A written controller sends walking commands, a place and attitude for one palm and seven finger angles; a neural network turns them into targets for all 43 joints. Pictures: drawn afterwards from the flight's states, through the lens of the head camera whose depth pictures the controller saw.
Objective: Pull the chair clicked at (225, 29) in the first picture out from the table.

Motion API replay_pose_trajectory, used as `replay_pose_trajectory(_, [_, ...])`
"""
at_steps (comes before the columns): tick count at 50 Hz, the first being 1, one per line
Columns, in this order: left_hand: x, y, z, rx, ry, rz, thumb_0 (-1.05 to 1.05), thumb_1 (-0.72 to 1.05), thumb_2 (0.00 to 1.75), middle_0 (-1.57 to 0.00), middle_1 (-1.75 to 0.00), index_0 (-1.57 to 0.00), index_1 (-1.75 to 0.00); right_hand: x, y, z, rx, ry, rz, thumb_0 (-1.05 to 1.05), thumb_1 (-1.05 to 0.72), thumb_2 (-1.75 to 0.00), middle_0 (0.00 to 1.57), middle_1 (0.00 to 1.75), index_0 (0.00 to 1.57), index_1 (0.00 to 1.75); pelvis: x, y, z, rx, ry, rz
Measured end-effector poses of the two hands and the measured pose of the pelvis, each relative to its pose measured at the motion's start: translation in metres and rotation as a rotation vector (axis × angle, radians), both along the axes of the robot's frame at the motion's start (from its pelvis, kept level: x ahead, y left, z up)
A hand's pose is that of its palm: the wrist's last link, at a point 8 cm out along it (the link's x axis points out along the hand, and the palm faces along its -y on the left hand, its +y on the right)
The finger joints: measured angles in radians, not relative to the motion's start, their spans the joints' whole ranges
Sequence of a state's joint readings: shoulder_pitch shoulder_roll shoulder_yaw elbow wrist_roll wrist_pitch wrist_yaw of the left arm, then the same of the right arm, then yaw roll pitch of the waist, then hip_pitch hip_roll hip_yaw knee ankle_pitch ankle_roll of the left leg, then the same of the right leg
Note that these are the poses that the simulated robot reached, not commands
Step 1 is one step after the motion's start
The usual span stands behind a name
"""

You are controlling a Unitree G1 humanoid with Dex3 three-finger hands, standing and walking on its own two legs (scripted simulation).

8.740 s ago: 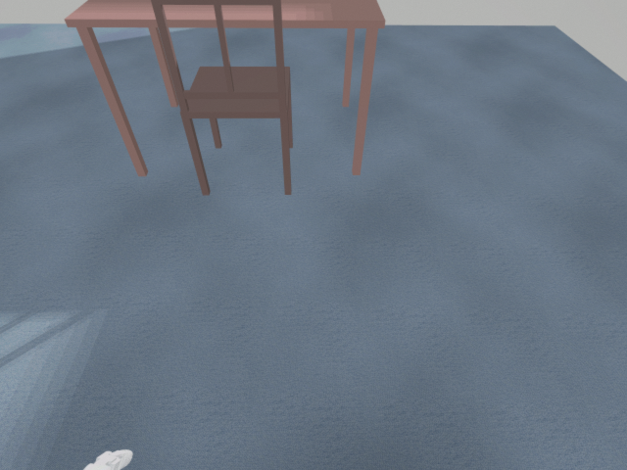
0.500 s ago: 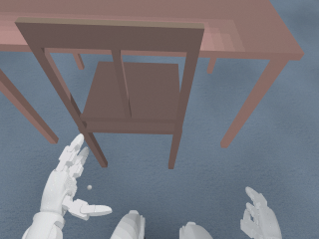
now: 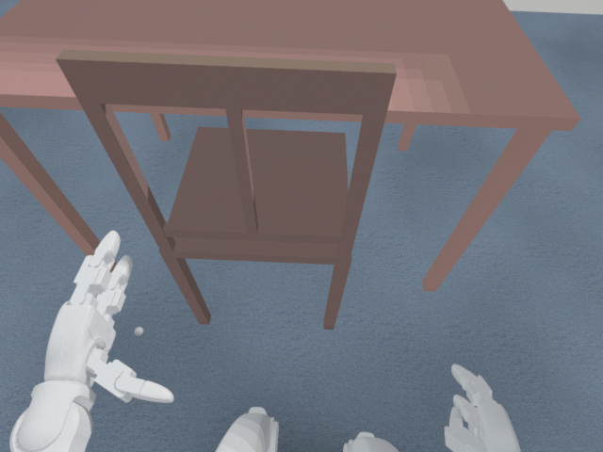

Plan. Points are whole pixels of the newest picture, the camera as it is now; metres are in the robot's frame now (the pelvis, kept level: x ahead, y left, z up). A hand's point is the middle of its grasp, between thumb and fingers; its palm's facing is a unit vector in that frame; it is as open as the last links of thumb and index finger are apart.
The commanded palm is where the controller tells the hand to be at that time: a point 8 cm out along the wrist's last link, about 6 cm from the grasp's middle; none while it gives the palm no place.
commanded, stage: raise the hand toward the chair's back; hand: left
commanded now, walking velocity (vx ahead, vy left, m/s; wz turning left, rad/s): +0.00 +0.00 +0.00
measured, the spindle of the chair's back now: (245, 179) +0.54 +0.14 +0.00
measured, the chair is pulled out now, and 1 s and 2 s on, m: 0.00 0.00 0.00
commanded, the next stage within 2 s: aim the fingers beside a spindle in 0.44 s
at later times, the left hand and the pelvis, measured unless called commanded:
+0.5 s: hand (145, 343) +0.23 +0.20 +0.05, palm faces +0.00 -1.00 -0.05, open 16.9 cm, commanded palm +0.22 +0.26 +0.05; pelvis +0.00 +0.00 +0.00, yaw +0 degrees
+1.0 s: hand (183, 296) +0.30 +0.18 +0.03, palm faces +0.00 -1.00 -0.03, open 16.9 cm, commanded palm +0.28 +0.23 +0.03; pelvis +0.00 +0.00 -0.01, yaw -1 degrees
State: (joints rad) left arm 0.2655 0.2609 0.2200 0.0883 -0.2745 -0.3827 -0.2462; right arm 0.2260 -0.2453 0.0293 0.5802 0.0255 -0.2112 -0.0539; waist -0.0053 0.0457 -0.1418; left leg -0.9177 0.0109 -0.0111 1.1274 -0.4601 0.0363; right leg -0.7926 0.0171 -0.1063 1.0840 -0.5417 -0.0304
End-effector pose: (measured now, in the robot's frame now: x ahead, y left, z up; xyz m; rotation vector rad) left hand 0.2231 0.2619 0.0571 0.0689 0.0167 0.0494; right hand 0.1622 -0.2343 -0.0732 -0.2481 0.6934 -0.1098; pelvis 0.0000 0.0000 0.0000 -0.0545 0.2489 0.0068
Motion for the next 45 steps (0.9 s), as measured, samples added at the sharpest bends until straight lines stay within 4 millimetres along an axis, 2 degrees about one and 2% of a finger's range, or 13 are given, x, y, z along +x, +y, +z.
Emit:
replay_pose_trajectory(5, [0.001, -0.008, -0.014, -0.04, 0.087, -0.063, -0.01, -0.5, 0.3, -0.06, -0.08, -0.06, -0.08, -0.009, -0.006, 0.003, -0.013, 0.009, -0.027, 0.02, -0.9, -0.9, 0.2, 0.3, 0.2, 0.3, -0.001, 0.001, 0.002, 0.0, -0.002, -0.006])
replay_pose_trajectory(9, [-0.004, -0.012, -0.007, -0.036, 0.063, -0.061, -0.01, -0.5, 0.3, -0.06, -0.08, -0.06, -0.08, -0.012, -0.009, 0.008, -0.021, 0.0, -0.038, 0.02, -0.9, -0.9, 0.2, 0.3, 0.2, 0.3, 0.001, 0.002, 0.005, 0.002, -0.008, -0.01])
replay_pose_trajectory(13, [-0.004, -0.006, 0.0, -0.014, -0.007, -0.014, -0.01, -0.5, 0.3, -0.06, -0.08, -0.06, -0.08, -0.011, -0.009, 0.008, -0.023, -0.007, -0.028, 0.02, -0.9, -0.9, 0.2, 0.3, 0.2, 0.3, -0.001, 0.002, 0.003, 0.002, -0.008, -0.007])
replay_pose_trajectory(20, [-0.004, -0.006, -0.011, -0.024, 0.052, -0.043, -0.01, -0.5, 0.3, -0.06, -0.08, -0.06, -0.08, -0.007, -0.003, 0.005, -0.005, -0.016, -0.014, 0.02, -0.9, -0.9, 0.2, 0.3, 0.2, 0.3, -0.004, 0.003, 0.001, 0.0, -0.007, -0.006])
replay_pose_trajectory(24, [-0.009, -0.01, -0.005, -0.021, 0.05, -0.055, -0.01, -0.5, 0.3, -0.06, -0.08, -0.06, -0.08, -0.004, 0.001, 0.008, 0.004, -0.031, -0.012, 0.02, -0.9, -0.9, 0.2, 0.3, 0.2, 0.3, -0.003, 0.003, 0.004, 0.001, -0.013, -0.008])
replay_pose_trajectory(29, [-0.008, -0.005, 0.001, -0.012, -0.006, -0.012, -0.01, -0.5, 0.3, -0.06, -0.08, -0.06, -0.08, -0.001, 0.003, 0.007, 0.007, -0.037, 0.005, 0.02, -0.9, -0.9, 0.2, 0.3, 0.2, 0.3, -0.003, 0.002, 0.003, 0.002, -0.011, -0.003])
replay_pose_trajectory(33, [0.001, -0.005, -0.01, -0.025, 0.016, -0.019, -0.01, -0.5, 0.3, -0.06, -0.08, -0.06, -0.08, 0.0, 0.002, 0.002, 0.0, -0.029, 0.019, 0.02, -0.9, -0.9, 0.2, 0.3, 0.2, 0.3, -0.006, 0.001, -0.002, -0.001, -0.001, 0.002])
replay_pose_trajectory(37, [0.015, -0.017, -0.021, -0.047, 0.04, -0.066, -0.01, -0.5, 0.3, -0.06, -0.08, -0.06, -0.08, -0.003, -0.001, -0.003, -0.015, -0.014, 0.015, 0.02, -0.9, -0.9, 0.2, 0.3, 0.2, 0.3, -0.007, 0.001, -0.005, -0.003, 0.01, 0.002])
replay_pose_trajectory(41, [0.033, -0.028, -0.018, -0.043, 0.008, -0.091, -0.01, -0.5, 0.3, -0.06, -0.08, -0.06, -0.08, -0.008, -0.005, -0.005, -0.021, 0.004, 0.002, 0.02, -0.9, -0.9, 0.2, 0.3, 0.2, 0.3, -0.006, 0.0, -0.006, -0.001, 0.019, -0.004])
replay_pose_trajectory(45, [0.049, -0.031, -0.015, -0.038, -0.013, -0.07, -0.01, -0.5, 0.3, -0.06, -0.08, -0.06, -0.08, -0.014, -0.007, -0.008, -0.015, 0.03, -0.012, 0.02, -0.9, -0.9, 0.2, 0.3, 0.2, 0.3, -0.004, 0.0, -0.006, 0.004, 0.029, -0.012])
